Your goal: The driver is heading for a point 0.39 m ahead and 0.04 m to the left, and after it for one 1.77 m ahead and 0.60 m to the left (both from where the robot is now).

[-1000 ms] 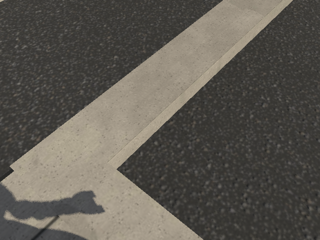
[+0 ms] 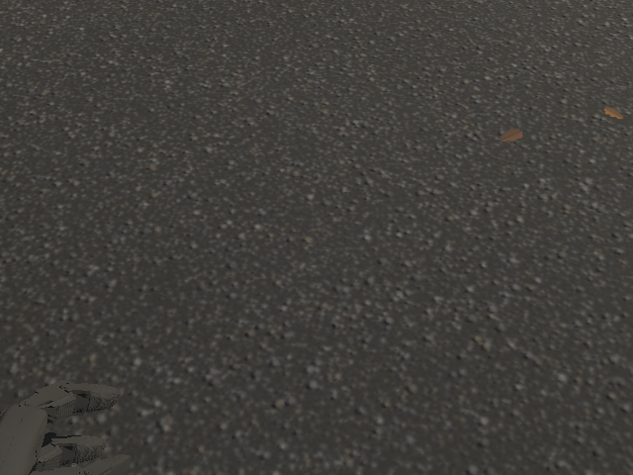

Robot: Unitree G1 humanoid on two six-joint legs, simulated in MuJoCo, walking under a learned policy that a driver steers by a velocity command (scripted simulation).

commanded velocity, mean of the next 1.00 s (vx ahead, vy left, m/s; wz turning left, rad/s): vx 0.41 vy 0.00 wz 0.18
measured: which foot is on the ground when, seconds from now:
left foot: down 0.00-0.00, up 0.02-0.38, down 0.40-0.92, up 0.94-1.00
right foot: up 0.00-0.02, down 0.04-0.40, up 0.42-0.90, down 0.92-1.00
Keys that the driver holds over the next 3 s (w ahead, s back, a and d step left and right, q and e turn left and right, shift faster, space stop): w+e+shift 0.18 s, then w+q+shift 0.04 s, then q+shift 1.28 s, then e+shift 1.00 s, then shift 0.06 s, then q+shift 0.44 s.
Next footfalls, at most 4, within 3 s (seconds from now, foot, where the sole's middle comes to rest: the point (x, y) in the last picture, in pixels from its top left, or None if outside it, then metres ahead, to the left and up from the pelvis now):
0.04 right None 0.12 -0.04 -0.83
0.40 left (305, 445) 0.56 0.04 -0.83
0.92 right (369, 382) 0.70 -0.12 -0.83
1.38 left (270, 457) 0.54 0.12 -0.83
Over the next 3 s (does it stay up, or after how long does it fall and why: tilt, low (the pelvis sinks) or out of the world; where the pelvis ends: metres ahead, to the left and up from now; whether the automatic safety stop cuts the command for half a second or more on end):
stays up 0.65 0.03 -0.06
